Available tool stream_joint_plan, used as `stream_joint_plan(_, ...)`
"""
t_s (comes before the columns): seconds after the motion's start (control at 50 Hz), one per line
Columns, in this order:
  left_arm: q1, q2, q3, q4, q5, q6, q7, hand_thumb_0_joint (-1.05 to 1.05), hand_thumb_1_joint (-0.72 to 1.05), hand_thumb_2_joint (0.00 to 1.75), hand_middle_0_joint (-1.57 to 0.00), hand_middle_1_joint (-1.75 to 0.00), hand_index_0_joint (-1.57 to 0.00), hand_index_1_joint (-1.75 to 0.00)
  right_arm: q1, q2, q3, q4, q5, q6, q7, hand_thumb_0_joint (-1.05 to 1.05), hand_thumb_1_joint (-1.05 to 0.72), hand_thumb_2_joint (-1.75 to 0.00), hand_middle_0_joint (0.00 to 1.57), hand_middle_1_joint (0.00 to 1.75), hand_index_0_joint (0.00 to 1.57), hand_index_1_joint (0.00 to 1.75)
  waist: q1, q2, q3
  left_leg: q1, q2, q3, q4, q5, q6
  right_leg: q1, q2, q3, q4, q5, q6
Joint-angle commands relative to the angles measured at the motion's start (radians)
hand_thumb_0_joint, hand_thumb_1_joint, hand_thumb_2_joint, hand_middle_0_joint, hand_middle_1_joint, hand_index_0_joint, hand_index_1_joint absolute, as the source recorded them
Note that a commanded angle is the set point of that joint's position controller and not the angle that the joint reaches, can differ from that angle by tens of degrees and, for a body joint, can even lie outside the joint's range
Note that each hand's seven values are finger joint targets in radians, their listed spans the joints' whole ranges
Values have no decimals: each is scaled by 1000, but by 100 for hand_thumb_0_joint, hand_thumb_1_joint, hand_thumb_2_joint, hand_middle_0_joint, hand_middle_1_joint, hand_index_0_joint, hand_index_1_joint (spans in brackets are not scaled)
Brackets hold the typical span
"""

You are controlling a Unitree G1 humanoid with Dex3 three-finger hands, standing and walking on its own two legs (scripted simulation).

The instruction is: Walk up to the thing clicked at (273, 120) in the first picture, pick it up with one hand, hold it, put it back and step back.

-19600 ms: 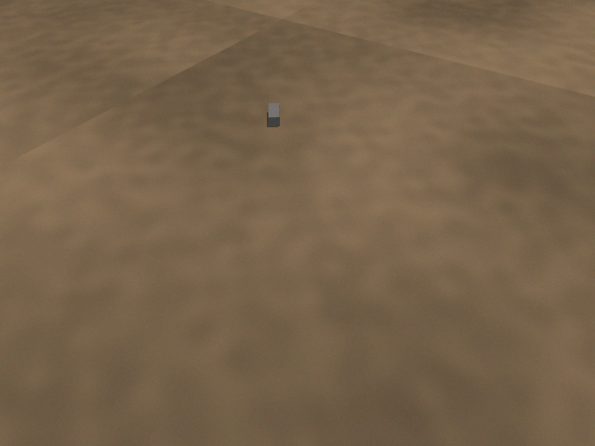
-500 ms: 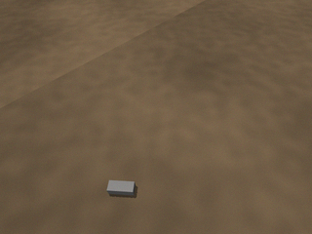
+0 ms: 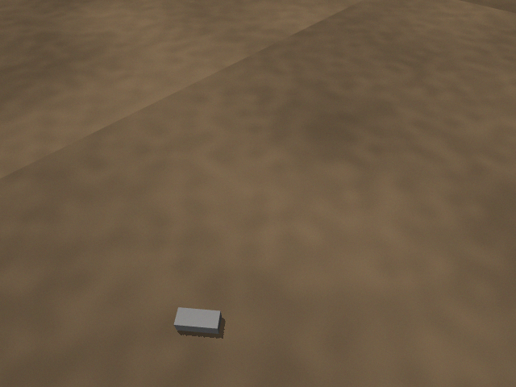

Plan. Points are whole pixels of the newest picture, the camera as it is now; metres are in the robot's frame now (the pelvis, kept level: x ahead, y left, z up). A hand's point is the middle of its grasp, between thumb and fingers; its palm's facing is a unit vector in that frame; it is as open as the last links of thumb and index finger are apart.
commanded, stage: walk up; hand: left
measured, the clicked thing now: (198, 320) +0.50 +0.25 -0.75
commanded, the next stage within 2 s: stand in 1.00 s
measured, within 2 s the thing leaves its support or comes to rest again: neither
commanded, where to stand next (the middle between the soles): +0.04 +0.01 m, yaw -4 degrees
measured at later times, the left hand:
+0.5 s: hand out of the picture +0.08 +0.26 -0.15, palm faces +0.02 -0.94 -0.34, open 7.4 cm
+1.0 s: hand out of the picture +0.08 +0.25 -0.15, palm faces +0.04 -0.94 -0.34, open 7.4 cm
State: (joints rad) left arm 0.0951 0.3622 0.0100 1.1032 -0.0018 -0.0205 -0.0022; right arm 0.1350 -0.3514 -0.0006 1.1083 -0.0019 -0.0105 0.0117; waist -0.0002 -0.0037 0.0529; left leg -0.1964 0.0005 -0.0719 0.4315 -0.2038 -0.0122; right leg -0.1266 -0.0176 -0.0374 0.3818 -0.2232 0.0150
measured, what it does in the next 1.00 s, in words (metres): stands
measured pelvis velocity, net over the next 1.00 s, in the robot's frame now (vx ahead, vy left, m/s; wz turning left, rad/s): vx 0.01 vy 0.00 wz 0.03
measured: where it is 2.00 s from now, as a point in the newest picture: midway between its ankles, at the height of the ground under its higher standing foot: outside the picture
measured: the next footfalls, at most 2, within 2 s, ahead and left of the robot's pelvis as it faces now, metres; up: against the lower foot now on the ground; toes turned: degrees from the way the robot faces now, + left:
none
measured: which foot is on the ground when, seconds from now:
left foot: down 0.00-1.00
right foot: down 0.00-1.00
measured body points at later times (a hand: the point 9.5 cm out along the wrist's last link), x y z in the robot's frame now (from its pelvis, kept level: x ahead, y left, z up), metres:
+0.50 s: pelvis +0.01 +0.00 +0.00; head +0.01 +0.00 +0.45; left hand +0.08 +0.30 -0.13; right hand +0.10 -0.29 -0.13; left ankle +0.02 +0.13 -0.74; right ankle -0.01 -0.13 -0.74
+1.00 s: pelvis +0.01 +0.00 +0.00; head +0.02 +0.00 +0.45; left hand +0.08 +0.30 -0.13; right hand +0.09 -0.30 -0.13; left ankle +0.02 +0.13 -0.74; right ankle -0.01 -0.13 -0.74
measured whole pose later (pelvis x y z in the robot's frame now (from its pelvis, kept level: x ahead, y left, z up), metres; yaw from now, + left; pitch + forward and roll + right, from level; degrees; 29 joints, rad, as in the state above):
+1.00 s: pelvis +0.01 +0.00 +0.00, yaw +2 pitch -2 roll +0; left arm 0.09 0.34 0.03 1.15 0.01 -0.01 0.00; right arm 0.11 -0.34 0.00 1.14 -0.01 0.00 0.01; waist 0.00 0.01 0.04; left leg -0.15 -0.01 -0.10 0.36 -0.18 -0.01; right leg -0.07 -0.03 -0.07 0.32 -0.21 0.02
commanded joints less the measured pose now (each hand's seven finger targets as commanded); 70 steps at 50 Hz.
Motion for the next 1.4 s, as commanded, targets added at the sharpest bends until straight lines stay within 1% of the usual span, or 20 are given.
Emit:
stream_joint_plan(0.0, -60, 207, 37, -46, 0, -17, 11, 0, 90, 90, -20, -30, -20, -30, -56, -217, -42, -53, 1, -21, -17, 0, -90, -90, 20, 30, 20, 30, 5, 30, -107, 14, 106, -86, -84, 241, 47, 72, -104, 72, -53, 155, -40)
stream_joint_plan(0.08, -56, 206, 37, -26, 0, -17, 12, 0, 90, 90, -20, -30, -20, -30, -79, -214, -44, -47, 1, -21, -17, 0, -90, -90, 20, 30, 20, 30, 8, 19, -106, 47, 105, -78, -85, 286, 47, 65, -106, 64, -61, 185, -33)
stream_joint_plan(0.1, -69, 207, 38, -28, 1, -17, 12, 0, 90, 90, -20, -30, -20, -30, -69, -213, -44, -42, 2, -20, -18, 0, -90, -90, 20, 30, 20, 30, 2, 9, -110, 50, 104, -74, -88, 291, 45, 75, -110, 67, -64, 190, -32)
stream_joint_plan(0.22, -80, 204, 39, -12, 7, -17, 13, 0, 90, 90, -20, -30, -20, -30, -99, -210, -44, -39, 1, -15, -15, 0, -90, -90, 20, 30, 20, 30, 1, 11, -84, 47, 100, -75, -108, 247, 40, 60, -107, 60, -89, 147, -26)
stream_joint_plan(0.36, -73, 204, 42, -11, 10, -18, 12, 0, 90, 90, -20, -30, -20, -30, -114, -208, -42, -36, 0, -15, -15, 0, -90, -90, 20, 30, 20, 30, 5, 19, -100, 61, 97, -72, -122, 232, 37, 79, -113, 61, -93, 149, -24)
stream_joint_plan(0.46, -69, 203, 45, -8, 12, -17, 13, 0, 90, 90, -20, -30, -20, -30, -111, -204, -43, -33, -1, -14, -15, 0, -90, -90, 20, 30, 20, 30, 3, 12, -91, 55, 92, -72, -122, 222, 37, 81, -112, 55, -101, 135, -24)
stream_joint_plan(0.52, -76, 202, 46, -12, 14, -16, 13, 0, 90, 90, -20, -30, -20, -30, -106, -204, -42, -27, -2, -12, -16, 0, -90, -90, 20, 30, 20, 30, -1, 14, -75, 28, 86, -78, -136, 175, 36, 86, -112, 57, -110, 112, -22)
stream_joint_plan(0.68, -67, 203, 54, -13, 16, -15, 12, 0, 90, 90, -20, -30, -20, -30, -87, -202, -39, -19, -3, -13, -17, 0, -90, -90, 20, 30, 20, 30, 0, 14, -82, 18, 83, -83, -135, 161, 36, 97, -109, 59, -113, 78, -28)
stream_joint_plan(0.74, -53, 203, 54, -15, 14, -14, 11, 0, 90, 90, -20, -30, -20, -30, -93, -205, -37, -24, -4, -14, -17, 0, -90, -90, 20, 30, 20, 30, 8, 19, -84, 24, 82, -83, -127, 180, 38, 94, -110, 58, -112, 90, -26)
stream_joint_plan(0.82, -60, 197, 55, -16, 12, -11, 10, 0, 90, 90, -20, -30, -20, -30, -80, -207, -38, -20, -5, -16, -19, 0, -90, -90, 20, 30, 20, 30, 5, 26, -74, 7, 83, -92, -139, 188, 36, 102, -108, 50, -101, 106, -26)
stream_joint_plan(0.9, -52, 199, 58, -16, 11, -13, 12, 0, 90, 90, -20, -30, -20, -30, -71, -198, -35, -25, -2, -15, -19, 0, -90, -90, 20, 30, 20, 30, 6, 12, -86, 29, 82, -86, -118, 244, 36, 108, -109, 49, -103, 134, -26)
stream_joint_plan(0.96, -56, 198, 58, -18, 13, -12, 13, 0, 90, 90, -20, -30, -20, -30, -75, -202, -39, -30, -3, -12, -19, 0, -90, -90, 20, 30, 20, 30, 2, 6, -84, 27, 79, -84, -110, 237, 38, 104, -110, 47, -107, 140, -26)
stream_joint_plan(0.98, -31, 197, 51, -17, 11, -8, 15, 0, 90, 90, -20, -30, -20, -30, -85, -212, -34, -40, -8, -14, -24, 0, -90, -90, 20, 30, 20, 30, 14, 3, -71, 52, 105, -93, -108, 284, 35, 79, -126, 67, -107, 181, -26)
stream_joint_plan(1.0, -31, 195, 50, -17, 10, -6, 15, 0, 90, 90, -20, -30, -20, -30, -81, -206, -31, -41, -7, -15, -24, 0, -90, -90, 20, 30, 20, 30, 8, 2, -66, 52, 103, -92, -110, 289, 29, 71, -121, 60, -106, 173, -27)
stream_joint_plan(1.06, -25, 197, 50, -23, 8, -4, 15, 0, 90, 90, -20, -30, -20, -30, -74, -213, -31, -43, -8, -16, -26, 0, -90, -90, 20, 30, 20, 30, 13, 16, -88, 62, 106, -86, -105, 301, 34, 92, -125, 66, -104, 204, -28)
stream_joint_plan(1.08, -30, 196, 49, -23, 8, -4, 13, 0, 90, 90, -20, -30, -20, -30, -66, -209, -29, -42, -5, -17, -25, 0, -90, -90, 20, 30, 20, 30, 6, 15, -86, 57, 103, -84, -114, 292, 31, 95, -124, 67, -102, 196, -27)
stream_joint_plan(1.16, -29, 196, 44, -25, 10, -5, 12, 0, 90, 90, -20, -30, -20, -30, -83, -213, -28, -50, -5, -15, -23, 0, -90, -90, 20, 30, 20, 30, 8, 13, -78, 65, 107, -88, -117, 245, 29, 67, -118, 69, -115, 142, -27)
stream_joint_plan(1.22, -23, 200, 45, -23, 10, -4, 10, 0, 90, 90, -20, -30, -20, -30, -77, -213, -25, -51, -4, -15, -23, 0, -90, -90, 20, 30, 20, 30, 7, 21, -81, 58, 105, -85, -125, 231, 31, 79, -120, 73, -112, 145, -27)
stream_joint_plan(1.3, -20, 204, 44, -24, 10, -6, 11, 0, 90, 90, -20, -30, -20, -30, -79, -211, -24, -57, -4, -17, -22, 0, -90, -90, 20, 30, 20, 30, 7, 9, -90, 80, 108, -82, -119, 268, 32, 68, -121, 72, -109, 169, -28)
stream_joint_plan(1.38, -16, 196, 39, -24, 10, -6, 8, 0, 90, 90, -20, -30, -20, -30, -73, -219, -22, -51, -4, -17, -23, 0, -90, -90, 20, 30, 20, 30, 6, 25, -73, 64, 106, -80, -128, 227, 32, 62, -119, 77, -115, 143, -27)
